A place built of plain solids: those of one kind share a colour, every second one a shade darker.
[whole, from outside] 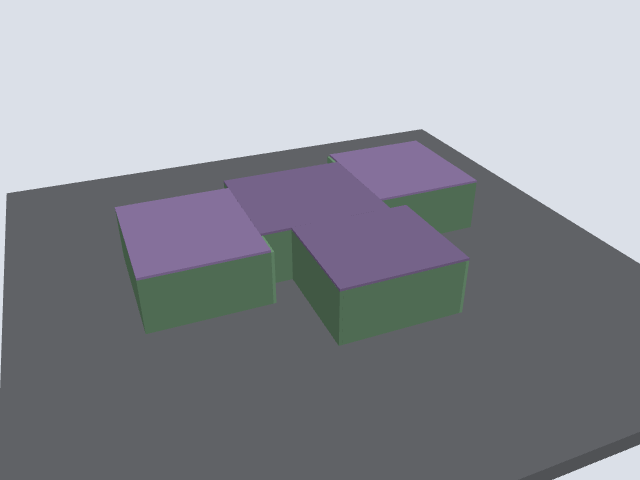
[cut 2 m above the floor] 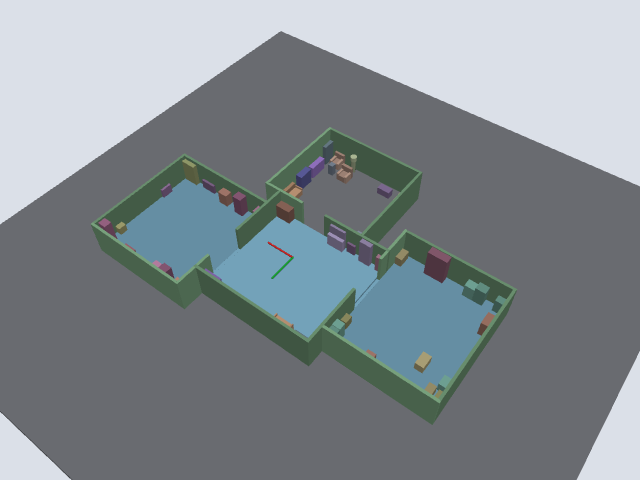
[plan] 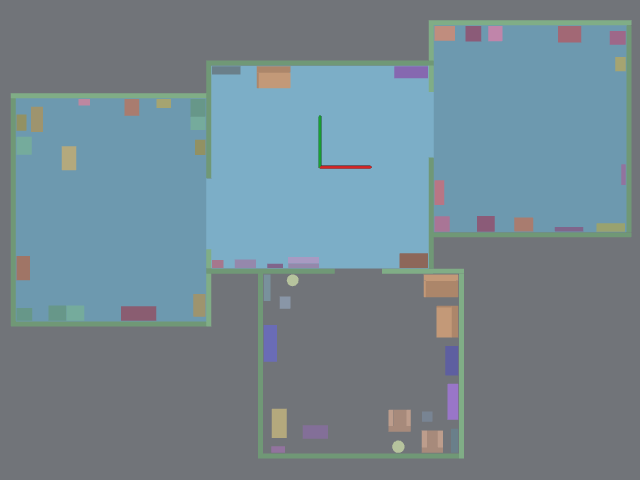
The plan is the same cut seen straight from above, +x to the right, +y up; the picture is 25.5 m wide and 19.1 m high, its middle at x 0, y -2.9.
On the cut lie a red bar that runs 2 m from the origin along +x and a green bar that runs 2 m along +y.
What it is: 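One storey of an old house, long lived in; a hub and three side rooms behind broad openings; a side room's floor lies below the hub's by a bare drop, by one riser or not at all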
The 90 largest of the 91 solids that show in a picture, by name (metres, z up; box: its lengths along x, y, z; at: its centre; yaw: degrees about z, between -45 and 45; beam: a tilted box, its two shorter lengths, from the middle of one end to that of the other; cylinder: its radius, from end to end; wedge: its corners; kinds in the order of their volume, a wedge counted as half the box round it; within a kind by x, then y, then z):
{
 "floor_1": {"box": [7.58, 8.88, 0.62], "at": [-8.32, -1.7, 0.26]},
 "floor_2": {"box": [0.2, 2.82, 0.62], "at": [-4.43, -1.86, 0.26]},
 "floor_3": {"box": [8.66, 8.08, 0.79], "at": [0.0, 0.0, 0.34]},
 "floor_4": {"box": [0.2, 2.61, 0.79], "at": [4.43, 1.69, 0.34]},
 "floor_5": {"box": [7.67, 8.24, 0.79], "at": [8.36, 1.52, 0.34]},
 "wall_1": {"box": [0.2, 8.88, 3.75], "at": [-12.21, -1.7, 1.82]},
 "wall_2": {"box": [7.78, 0.2, 3.75], "at": [-8.42, -6.24, 1.82]},
 "wall_3": {"box": [7.78, 0.2, 3.75], "at": [-8.42, 2.84, 1.82]},
 "wall_4": {"box": [0.2, 2.1, 3.75], "at": [-4.43, -5.29, 1.82]},
 "wall_5": {"box": [0.2, 0.77, 3.75], "at": [-4.43, -3.65, 1.82]},
 "wall_6": {"box": [0.2, 4.49, 3.75], "at": [-4.43, 1.8, 1.82]},
 "wall_7": {"box": [0.2, 7.36, 3.75], "at": [-2.37, -7.92, 1.82]},
 "wall_8": {"box": [5.12, 0.2, 3.75], "at": [-1.97, -4.14, 1.82]},
 "wall_9": {"box": [9.06, 0.2, 3.75], "at": [0.0, 4.14, 1.82]},
 "wall_10": {"box": [7.79, 0.2, 3.75], "at": [1.63, -11.5, 1.82]},
 "wall_11": {"box": [2.06, 0.2, 3.75], "at": [3.5, -4.14, 1.82]},
 "wall_12": {"box": [0.2, 4.42, 3.75], "at": [4.43, -1.83, 1.82]},
 "wall_13": {"box": [0.2, 1.05, 3.75], "at": [4.43, 3.52, 1.82]},
 "wall_14": {"box": [0.2, 1.6, 3.75], "at": [4.43, 5.04, 1.82]},
 "wall_15": {"box": [1.2, 0.2, 3.75], "at": [5.13, -4.14, 1.82]},
 "wall_16": {"box": [0.2, 7.36, 3.75], "at": [5.63, -7.92, 1.82]},
 "wall_17": {"box": [7.87, 0.2, 3.75], "at": [8.46, -2.7, 1.82]},
 "wall_18": {"box": [7.87, 0.2, 3.75], "at": [8.46, 5.74, 1.82]},
 "wall_19": {"box": [0.2, 8.24, 3.75], "at": [12.3, 1.52, 1.82]},
 "roof_1": {"box": [7.78, 9.28, 0.16], "at": [-8.42, -1.7, 3.78]},
 "roof_2": {"box": [9.06, 8.48, 0.16], "at": [0.0, 0.0, 3.78]},
 "roof_3": {"box": [8.19, 7.36, 0.16], "at": [1.63, -7.92, 3.78]},
 "roof_4": {"box": [7.87, 8.64, 0.16], "at": [8.46, 1.52, 3.78]},
 "carton_stack_1": {"box": [0.63, 0.51, 1.07], "at": [-11.77, -5.86, 1.1]},
 "carton_stack_2": {"box": [0.62, 0.72, 0.72], "at": [-11.77, 0.85, 0.93]},
 "carton_stack_3": {"box": [0.71, 0.61, 1.32], "at": [-10.45, -5.81, 1.23]},
 "carton_stack_4": {"box": [0.71, 0.61, 1.05], "at": [-9.73, -5.81, 1.09]},
 "carton_stack_5": {"box": [0.6, 0.53, 1.31], "at": [-4.86, 1.74, 1.22]},
 "carton_stack_6": {"box": [0.6, 0.71, 1.26], "at": [-4.86, 2.36, 1.2]},
 "fridge_1": {"box": [0.64, 0.61, 1.64], "at": [6.1, 5.31, 1.56]},
 "fridge_2": {"box": [0.71, 0.62, 1.59], "at": [6.6, -2.26, 1.54]},
 "fridge_3": {"box": [0.64, 0.55, 1.89], "at": [11.85, 5.14, 1.69]},
 "tv_unit_1": {"box": [0.53, 1.46, 1.33], "at": [-1.98, -7.02, 0.61]},
 "tv_unit_2": {"box": [0.52, 1.18, 1.3], "at": [5.24, -7.7, 0.6]},
 "wardrobe_1": {"box": [1.41, 0.58, 2.17], "at": [-7.22, -5.82, 1.65]},
 "bookcase_1": {"box": [1.14, 0.33, 1.37], "at": [-3.73, 3.85, 1.43]},
 "bookcase_2": {"box": [0.27, 1.06, 1.82], "at": [-2.1, -4.8, 0.86]},
 "bookcase_3": {"box": [0.29, 0.96, 1.77], "at": [5.35, -10.89, 0.83]},
 "trunk_1": {"box": [0.49, 1.01, 0.69], "at": [-11.26, 1.9, 0.91]},
 "trunk_2": {"box": [0.59, 0.96, 0.62], "at": [-9.99, 0.35, 0.88]},
 "trunk_3": {"box": [0.49, 0.91, 0.71], "at": [-4.8, -5.5, 0.92]},
 "trunk_4": {"box": [0.6, 1.17, 0.71], "at": [-1.62, -10.19, 0.3]},
 "sofa_1": {"box": [1.26, 0.62, 0.48], "at": [-1.89, 3.44, 0.98]},
 "sofa_2": {"box": [1.18, 0.26, 0.26], "at": [-1.85, 3.88, 1.51]},
 "sofa_3": {"box": [1.29, 0.65, 0.53], "at": [4.78, -4.85, 0.21]},
 "sofa_4": {"box": [1.21, 0.26, 0.26], "at": [4.82, -4.4, 0.77]},
 "sofa_5": {"box": [0.6, 1.19, 0.53], "at": [4.94, -6.11, 0.22]},
 "sofa_6": {"box": [0.26, 1.11, 0.26], "at": [5.37, -6.15, 0.78]},
 "washing_machine_1": {"box": [0.58, 0.67, 1.24], "at": [-7.48, 2.38, 1.19]},
 "washing_machine_2": {"box": [0.81, 0.58, 1.05], "at": [4.96, 5.32, 1.27]},
 "washing_machine_3": {"box": [0.76, 0.56, 1.04], "at": [8.11, -2.29, 1.26]},
 "sideboard_1": {"box": [1.35, 0.48, 1.21], "at": [3.63, 3.77, 1.34]},
 "sideboard_2": {"box": [0.43, 1.43, 1.04], "at": [5.29, -9.34, 0.47]},
 "chest_drawers_1": {"box": [0.54, 0.96, 1.2], "at": [-11.81, -4.02, 1.17]},
 "chest_drawers_2": {"box": [1.14, 0.59, 1.16], "at": [3.73, -3.72, 1.32]},
 "armchair_1": {"box": [0.18, 0.65, 0.67], "at": [2.82, -9.97, 0.28]},
 "armchair_2": {"box": [0.89, 0.23, 1.04], "at": [3.17, -10.42, 0.47]},
 "armchair_3": {"box": [0.71, 0.65, 0.55], "at": [3.26, -9.97, 0.23]},
 "armchair_4": {"box": [0.21, 0.67, 0.67], "at": [4.16, -10.82, 0.28]},
 "armchair_5": {"box": [0.85, 0.21, 1.0], "at": [4.47, -11.26, 0.45]},
 "armchair_6": {"box": [0.64, 0.67, 0.52], "at": [4.58, -10.82, 0.21]},
 "armchair_7": {"box": [0.21, 0.67, 0.15], "at": [4.79, -10.82, 0.54]},
 "cooker_1": {"box": [0.6, 0.61, 1.29], "at": [4.86, -2.26, 1.38]},
 "cooker_2": {"box": [0.57, 0.6, 1.3], "at": [6.98, 5.31, 1.39]},
 "pet_corner_1": {"box": [0.39, 0.99, 1.26], "at": [4.75, -1.02, 1.37]},
 "pet_corner_2": {"box": [0.93, 0.66, 0.62], "at": [9.94, 5.29, 1.05]},
 "crate_stack_1": {"box": [0.41, 0.65, 0.67], "at": [-11.88, 1.77, 0.9]},
 "crate_stack_2": {"box": [0.58, 0.36, 0.96], "at": [-6.22, 2.53, 1.05]},
 "crate_stack_3": {"box": [0.42, 0.61, 0.72], "at": [-4.76, 0.79, 0.93]},
 "crate_stack_4": {"box": [0.42, 0.57, 0.58], "at": [11.96, 4.1, 1.03]},
 "hall_bench_1": {"box": [1.24, 0.18, 1.69], "at": [-0.65, -3.92, 1.59]},
 "hall_bench_2": {"box": [1.24, 0.26, 1.0], "at": [-0.65, -3.7, 1.24]},
 "metal_shelving_1": {"box": [1.13, 0.34, 1.78], "at": [11.57, -2.4, 1.63]},
 "coat_rack_1": {"box": [0.85, 0.34, 1.96], "at": [-2.97, -3.84, 1.72]},
 "radiator_1": {"box": [0.64, 0.17, 0.86], "at": [-1.78, -3.93, 1.17]},
 "radiator_2": {"box": [0.54, 0.26, 0.66], "at": [-1.67, -11.24, 0.28]},
 "radiator_3": {"box": [1.13, 0.19, 0.74], "at": [9.91, -2.48, 1.11]},
 "radiator_4": {"box": [0.18, 0.83, 0.71], "at": [12.08, -0.3, 1.1]},
 "side_table_1": {"box": [0.43, 0.49, 1.08], "at": [-1.38, -5.39, 0.49]},
 "side_table_2": {"box": [0.42, 0.41, 0.99], "at": [4.27, -9.93, 0.45]},
 "tall_odds_1": {"box": [0.46, 0.26, 1.53], "at": [-9.38, 2.58, 1.33]},
 "tall_odds_2": {"box": [0.46, 0.32, 1.33], "at": [-4.07, -3.85, 1.4]},
 "coffee_table_1": {"box": [1.01, 0.54, 0.63], "at": [-0.18, -10.54, 0.27]},
 "floor_lamp_round_1": {"cylinder": 0.23, "from": [-1.09, -4.5, 1.27], "to": [-1.09, -4.5, 1.59]},
 "floor_lamp_round_2": {"cylinder": 0.25, "from": [3.12, -11.12, 1.13], "to": [3.12, -11.12, 1.49]}
}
